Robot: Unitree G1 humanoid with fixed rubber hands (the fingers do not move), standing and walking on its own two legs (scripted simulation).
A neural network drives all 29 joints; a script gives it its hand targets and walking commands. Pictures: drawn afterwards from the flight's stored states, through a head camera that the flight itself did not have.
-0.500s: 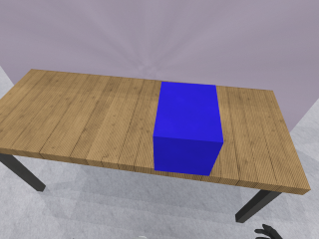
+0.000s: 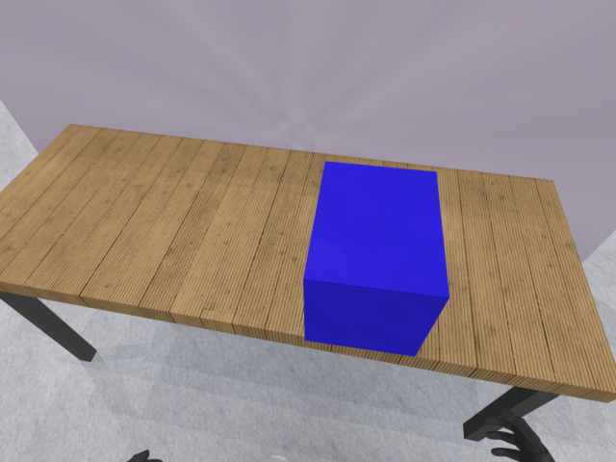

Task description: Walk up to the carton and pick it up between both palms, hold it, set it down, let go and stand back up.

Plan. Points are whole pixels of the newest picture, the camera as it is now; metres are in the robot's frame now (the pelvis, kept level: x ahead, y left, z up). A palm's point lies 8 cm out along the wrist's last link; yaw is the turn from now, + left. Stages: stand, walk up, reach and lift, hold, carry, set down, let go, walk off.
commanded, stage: walk up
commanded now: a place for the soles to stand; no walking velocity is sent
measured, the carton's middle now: (369, 257) +0.45 -0.08 -0.06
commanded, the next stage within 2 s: stand in 1.18 s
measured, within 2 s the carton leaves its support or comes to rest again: neither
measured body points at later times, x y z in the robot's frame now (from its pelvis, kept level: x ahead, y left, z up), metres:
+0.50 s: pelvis +0.00 +0.00 +0.00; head +0.02 +0.02 +0.45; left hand +0.11 +0.28 -0.11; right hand +0.15 -0.26 -0.09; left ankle +0.07 +0.12 -0.72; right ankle -0.01 -0.12 -0.72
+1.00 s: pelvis +0.02 -0.01 +0.00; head +0.04 +0.00 +0.45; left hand +0.11 +0.26 -0.12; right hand +0.17 -0.27 -0.09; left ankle +0.07 +0.12 -0.72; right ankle -0.01 -0.12 -0.72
